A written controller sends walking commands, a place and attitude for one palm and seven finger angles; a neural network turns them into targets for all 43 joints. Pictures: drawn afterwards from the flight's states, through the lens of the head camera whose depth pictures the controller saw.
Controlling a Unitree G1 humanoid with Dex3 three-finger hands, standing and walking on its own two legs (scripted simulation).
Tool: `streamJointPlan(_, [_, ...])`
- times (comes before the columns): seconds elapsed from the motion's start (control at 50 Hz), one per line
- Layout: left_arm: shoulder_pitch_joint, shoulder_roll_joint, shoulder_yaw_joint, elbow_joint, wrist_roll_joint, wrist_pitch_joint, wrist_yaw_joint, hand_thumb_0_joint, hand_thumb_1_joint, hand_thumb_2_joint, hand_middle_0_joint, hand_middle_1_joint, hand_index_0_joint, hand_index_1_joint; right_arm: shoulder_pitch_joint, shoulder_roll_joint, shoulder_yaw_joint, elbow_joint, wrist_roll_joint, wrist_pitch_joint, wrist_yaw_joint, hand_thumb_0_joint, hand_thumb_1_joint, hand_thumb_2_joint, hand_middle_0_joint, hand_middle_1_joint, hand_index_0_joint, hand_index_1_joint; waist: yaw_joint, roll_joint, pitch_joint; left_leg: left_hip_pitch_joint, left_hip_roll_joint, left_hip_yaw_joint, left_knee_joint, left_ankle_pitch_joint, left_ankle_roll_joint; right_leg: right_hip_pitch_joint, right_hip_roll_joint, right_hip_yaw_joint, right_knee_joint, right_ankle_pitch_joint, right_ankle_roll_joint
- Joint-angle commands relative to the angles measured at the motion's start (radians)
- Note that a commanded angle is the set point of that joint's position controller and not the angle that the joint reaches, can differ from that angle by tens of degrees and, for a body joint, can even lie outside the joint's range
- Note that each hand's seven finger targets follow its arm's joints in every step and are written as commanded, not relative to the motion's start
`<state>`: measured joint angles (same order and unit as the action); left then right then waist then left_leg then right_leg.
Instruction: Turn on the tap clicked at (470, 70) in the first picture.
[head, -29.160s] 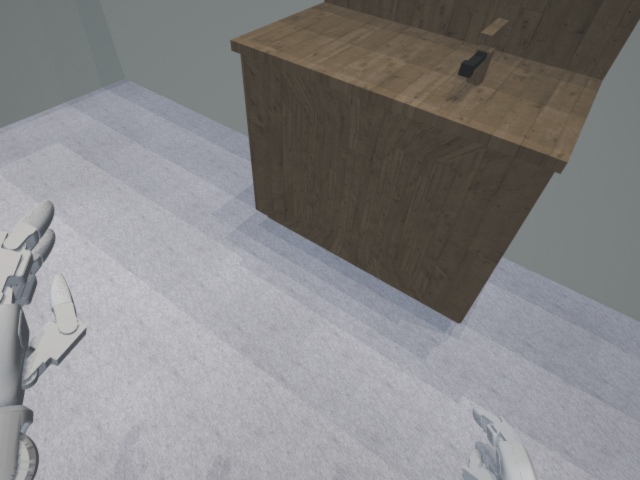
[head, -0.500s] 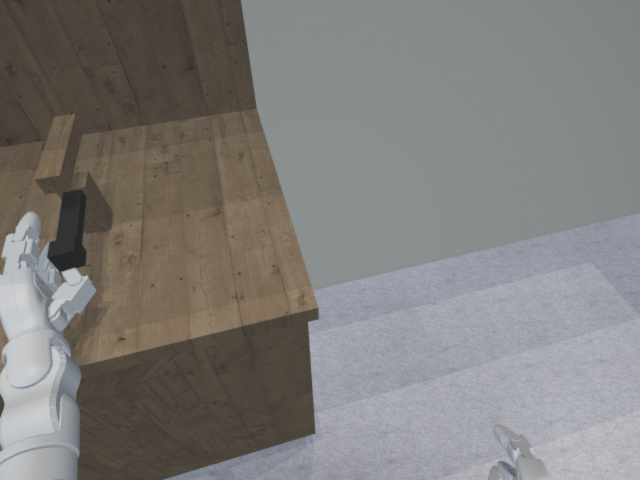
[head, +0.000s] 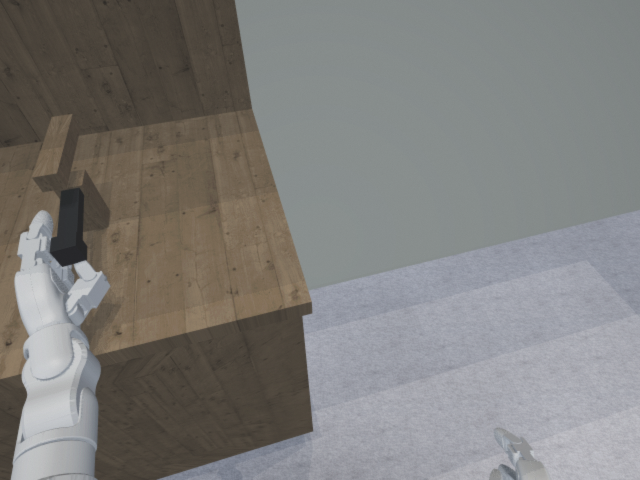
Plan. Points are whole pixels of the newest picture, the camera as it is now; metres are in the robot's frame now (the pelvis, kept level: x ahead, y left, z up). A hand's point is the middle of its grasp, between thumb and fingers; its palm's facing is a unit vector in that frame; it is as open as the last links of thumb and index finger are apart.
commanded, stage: push the lever round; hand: left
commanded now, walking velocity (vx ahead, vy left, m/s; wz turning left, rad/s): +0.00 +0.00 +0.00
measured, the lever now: (69, 249) +0.34 +0.34 +0.12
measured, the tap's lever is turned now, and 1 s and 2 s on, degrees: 5 27 57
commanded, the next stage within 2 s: none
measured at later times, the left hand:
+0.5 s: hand (133, 267) +0.33 +0.26 +0.10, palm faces +0.64 -0.76 -0.05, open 8.1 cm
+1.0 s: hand (155, 258) +0.35 +0.24 +0.10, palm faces +0.73 -0.68 -0.06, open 8.0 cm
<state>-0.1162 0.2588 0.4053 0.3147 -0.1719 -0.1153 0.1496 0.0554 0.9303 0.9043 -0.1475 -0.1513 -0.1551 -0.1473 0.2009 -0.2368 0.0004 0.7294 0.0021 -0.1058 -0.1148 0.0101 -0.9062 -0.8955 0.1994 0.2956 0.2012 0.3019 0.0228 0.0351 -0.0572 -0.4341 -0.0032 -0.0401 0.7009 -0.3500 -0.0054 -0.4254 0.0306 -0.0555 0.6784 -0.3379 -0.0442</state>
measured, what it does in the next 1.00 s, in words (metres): stands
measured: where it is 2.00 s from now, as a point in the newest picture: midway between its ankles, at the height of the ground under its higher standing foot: outside the picture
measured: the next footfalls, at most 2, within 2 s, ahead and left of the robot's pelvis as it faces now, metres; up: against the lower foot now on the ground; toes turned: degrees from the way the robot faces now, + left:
none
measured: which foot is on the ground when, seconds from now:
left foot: down 0.00-1.00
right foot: down 0.00-1.00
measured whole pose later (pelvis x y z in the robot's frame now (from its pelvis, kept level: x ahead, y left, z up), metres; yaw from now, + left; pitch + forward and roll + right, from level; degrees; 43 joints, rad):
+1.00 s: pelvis +0.00 +0.00 +0.00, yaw +1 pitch +4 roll -1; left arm -0.26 0.06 0.20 0.29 0.01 0.01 0.63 0.03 0.90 0.90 -0.15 -0.15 -0.10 -0.14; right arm 0.11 -0.20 0.00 0.77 -0.05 0.01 -0.10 0.01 -0.91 -0.90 0.20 0.30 0.20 0.30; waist 0.03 0.03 -0.07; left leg -0.42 -0.02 -0.06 0.70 -0.34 0.00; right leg -0.41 0.01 -0.07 0.67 -0.34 -0.04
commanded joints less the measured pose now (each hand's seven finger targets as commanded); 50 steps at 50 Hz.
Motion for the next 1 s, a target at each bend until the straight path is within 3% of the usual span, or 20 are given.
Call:
streamJointPlan(0.0, [-0.318, 0.212, 0.015, -0.241, 0.027, -0.076, 0.044, 0.0, 0.9, 0.9, -0.15, -0.15, -0.15, -0.15, -0.078, -0.123, -0.034, -0.129, -0.004, -0.053, -0.008, 0.0, -0.9, -0.9, 0.2, 0.3, 0.2, 0.3, -0.012, 0.032, -0.222, 0.05, -0.016, 0.009, -0.091, 0.176, 0.03, 0.126, -0.021, 0.05, -0.104, 0.213, 0.021])
streamJointPlan(0.12, [-0.347, 0.169, -0.032, -0.266, 0.067, -0.071, 0.11, 0.0, 0.9, 0.9, -0.15, -0.15, -0.15, -0.15, -0.077, -0.119, -0.034, -0.124, -0.013, -0.046, -0.005, 0.0, -0.9, -0.9, 0.2, 0.3, 0.2, 0.3, -0.015, 0.031, -0.249, 0.071, -0.013, 0.004, -0.093, 0.194, 0.024, 0.131, -0.019, 0.042, -0.1, 0.219, 0.017])
streamJointPlan(0.14, [-0.327, 0.144, -0.047, -0.261, 0.065, -0.069, 0.117, 0.0, 0.9, 0.9, -0.15, -0.15, -0.15, -0.15, -0.084, -0.117, -0.036, -0.128, -0.014, -0.046, -0.003, 0.0, -0.9, -0.9, 0.2, 0.3, 0.2, 0.3, -0.015, 0.016, -0.244, 0.07, -0.014, 0.008, -0.093, 0.192, 0.027, 0.131, -0.021, 0.043, -0.104, 0.223, 0.02])
streamJointPlan(0.16, [-0.336, 0.155, -0.039, -0.268, 0.069, -0.071, 0.126, 0.0, 0.9, 0.9, -0.15, -0.15, -0.15, -0.15, -0.083, -0.118, -0.037, -0.128, -0.014, -0.044, -0.003, 0.0, -0.9, -0.9, 0.2, 0.3, 0.2, 0.3, -0.014, 0.003, -0.252, 0.069, -0.013, 0.006, -0.093, 0.197, 0.027, 0.137, -0.021, 0.043, -0.101, 0.229, 0.019])
streamJointPlan(0.22, [-0.341, 0.148, -0.044, -0.274, 0.083, -0.067, 0.15, 0.0, 0.9, 0.9, -0.15, -0.15, -0.15, -0.15, -0.087, -0.117, -0.037, -0.122, -0.018, -0.036, -0.003, 0.0, -0.9, -0.9, 0.2, 0.3, 0.2, 0.3, -0.01, 0.02, -0.256, 0.075, -0.011, 0.007, -0.096, 0.209, 0.021, 0.142, -0.02, 0.041, -0.101, 0.232, 0.016])
streamJointPlan(0.24, [-0.34, 0.116, -0.074, -0.271, 0.084, -0.063, 0.157, 0.0, 0.9, 0.9, -0.15, -0.15, -0.15, -0.15, -0.095, -0.112, -0.034, -0.128, -0.016, -0.034, -0.001, 0.0, -0.9, -0.9, 0.2, 0.3, 0.2, 0.3, -0.014, 0.018, -0.235, 0.069, -0.012, 0.007, -0.099, 0.197, 0.022, 0.134, -0.022, 0.04, -0.104, 0.219, 0.017])
streamJointPlan(0.36, [-0.373, 0.066, -0.121, -0.297, 0.117, -0.052, 0.222, 0.0, 0.9, 0.9, -0.15, -0.15, -0.15, -0.15, -0.108, -0.107, -0.035, -0.123, -0.025, -0.023, 0.003, 0.0, -0.9, -0.9, 0.2, 0.3, 0.2, 0.3, -0.018, 0.028, -0.241, 0.09, -0.008, -0.003, -0.1, 0.215, 0.013, 0.124, -0.022, 0.032, -0.098, 0.217, 0.012])
streamJointPlan(0.5, [-0.33, 0.023, -0.145, -0.327, 0.138, -0.027, 0.285, 0.0, 0.9, 0.9, -0.15, -0.15, -0.15, -0.15, -0.117, -0.1, -0.042, -0.126, -0.035, 0.002, 0.011, 0.0, -0.9, -0.9, 0.2, 0.3, 0.2, 0.3, -0.004, 0.006, -0.282, 0.109, -0.005, 0.005, -0.09, 0.304, 0.004, 0.163, -0.024, 0.03, -0.086, 0.297, 0.01])
streamJointPlan(0.52, [-0.331, 0.029, -0.144, -0.335, 0.146, -0.021, 0.296, 0.0, 0.9, 0.9, -0.15, -0.15, -0.15, -0.15, -0.12, -0.102, -0.041, -0.123, -0.037, 0.008, 0.01, 0.0, -0.9, -0.9, 0.2, 0.3, 0.2, 0.3, -0.001, 0.021, -0.274, 0.109, -0.005, 0.003, -0.092, 0.3, 0.0, 0.161, -0.024, 0.028, -0.088, 0.283, 0.008])
streamJointPlan(0.54, [-0.331, -0.007, -0.174, -0.324, 0.146, -0.012, 0.302, 0.0, 0.9, 0.9, -0.15, -0.15, -0.15, -0.15, -0.128, -0.097, -0.04, -0.126, -0.035, 0.011, 0.012, 0.0, -0.9, -0.9, 0.2, 0.3, 0.2, 0.3, -0.007, 0.007, -0.26, 0.106, -0.004, 0.003, -0.095, 0.292, 0.002, 0.155, -0.027, 0.027, -0.091, 0.276, 0.01])
streamJointPlan(0.56, [-0.369, -0.002, -0.172, -0.324, 0.147, -0.008, 0.313, 0.0, 0.9, 0.9, -0.15, -0.15, -0.15, -0.15, -0.132, -0.099, -0.038, -0.122, -0.037, 0.014, 0.012, 0.0, -0.9, -0.9, 0.2, 0.3, 0.2, 0.3, -0.015, -0.008, -0.249, 0.102, -0.005, 0.0, -0.094, 0.276, 0.004, 0.144, -0.027, 0.028, -0.094, 0.266, 0.011])
streamJointPlan(0.62, [-0.357, -0.002, -0.165, -0.327, 0.159, 0.007, 0.341, 0.0, 0.9, 0.9, -0.15, -0.15, -0.15, -0.15, -0.14, -0.1, -0.04, -0.121, -0.041, 0.028, 0.01, 0.0, -0.9, -0.9, 0.2, 0.3, 0.2, 0.3, -0.003, -0.003, -0.25, 0.102, -0.004, -0.001, -0.098, 0.282, 0.0, 0.158, -0.026, 0.028, -0.098, 0.26, 0.007])
streamJointPlan(0.68, [-0.399, -0.035, -0.195, -0.316, 0.169, 0.021, 0.363, 0.0, 0.9, 0.9, -0.15, -0.15, -0.15, -0.15, -0.153, -0.091, -0.037, -0.117, -0.042, 0.038, 0.01, 0.0, -0.9, -0.9, 0.2, 0.3, 0.2, 0.3, -0.015, -0.01, -0.245, 0.1, -0.005, 0.0, -0.096, 0.277, 0.003, 0.154, -0.032, 0.029, -0.1, 0.262, 0.008])
streamJointPlan(0.72, [-0.386, -0.033, -0.193, -0.338, 0.183, 0.027, 0.382, 0.0, 0.9, 0.9, -0.15, -0.15, -0.15, -0.15, -0.152, -0.092, -0.041, -0.116, -0.046, 0.044, 0.011, 0.0, -0.9, -0.9, 0.2, 0.3, 0.2, 0.3, -0.004, 0.022, -0.267, 0.118, -0.003, -0.005, -0.093, 0.308, -0.008, 0.158, -0.028, 0.025, -0.092, 0.268, 0.003])
streamJointPlan(0.74, [-0.379, -0.069, -0.224, -0.335, 0.185, 0.031, 0.387, 0.0, 0.9, 0.9, -0.15, -0.15, -0.15, -0.15, -0.157, -0.088, -0.041, -0.119, -0.046, 0.045, 0.013, 0.0, -0.9, -0.9, 0.2, 0.3, 0.2, 0.3, -0.009, 0.014, -0.269, 0.122, -0.003, -0.001, -0.091, 0.313, -0.005, 0.156, -0.031, 0.024, -0.091, 0.278, 0.005])
streamJointPlan(0.76, [-0.396, -0.054, -0.211, -0.336, 0.188, 0.032, 0.398, 0.0, 0.9, 0.9, -0.15, -0.15, -0.15, -0.15, -0.159, -0.089, -0.043, -0.115, -0.047, 0.047, 0.014, 0.0, -0.9, -0.9, 0.2, 0.3, 0.2, 0.3, -0.01, 0.017, -0.277, 0.124, -0.002, -0.001, -0.088, 0.31, -0.007, 0.153, -0.031, 0.024, -0.091, 0.272, 0.004])
streamJointPlan(0.8, [-0.39, -0.078, -0.23, -0.325, 0.194, 0.039, 0.414, 0.0, 0.9, 0.9, -0.15, -0.15, -0.15, -0.15, -0.164, -0.086, -0.043, -0.115, -0.048, 0.051, 0.015, 0.0, -0.9, -0.9, 0.2, 0.3, 0.2, 0.3, -0.01, -0.005, -0.266, 0.112, -0.002, -0.005, -0.089, 0.304, -0.006, 0.156, -0.032, 0.023, -0.09, 0.269, 0.004])
streamJointPlan(0.86, [-0.475, -0.088, -0.243, -0.298, 0.204, 0.053, 0.441, 0.0, 0.9, 0.9, -0.15, -0.15, -0.15, -0.15, -0.184, -0.085, -0.039, -0.108, -0.049, 0.061, 0.011, 0.0, -0.9, -0.9, 0.2, 0.3, 0.2, 0.3, -0.026, -0.026, -0.237, 0.093, -0.003, -0.007, -0.091, 0.239, 0.003, 0.127, -0.037, 0.027, -0.106, 0.209, 0.009])
streamJointPlan(0.9, [-0.503, -0.072, -0.218, -0.247, 0.21, 0.064, 0.462, 0.0, 0.9, 0.9, -0.15, -0.15, -0.15, -0.15, -0.193, -0.083, -0.037, -0.1, -0.05, 0.067, 0.007, 0.0, -0.9, -0.9, 0.2, 0.3, 0.2, 0.3, -0.024, -0.039, -0.218, 0.072, -0.007, -0.006, -0.094, 0.194, 0.009, 0.119, -0.04, 0.032, -0.119, 0.166, 0.009])
streamJointPlan(0.98, [-0.581, -0.086, -0.228, -0.203, 0.228, 0.077, 0.496, 0.0, 0.9, 0.9, -0.15, -0.15, -0.15, -0.15, -0.198, -0.078, -0.037, -0.087, -0.056, 0.077, 0.003, 0.0, -0.9, -0.9, 0.2, 0.3, 0.2, 0.3, -0.032, -0.032, -0.249, 0.075, -0.011, -0.005, -0.089, 0.176, 0.013, 0.116, -0.043, 0.038, -0.125, 0.149, 0.009])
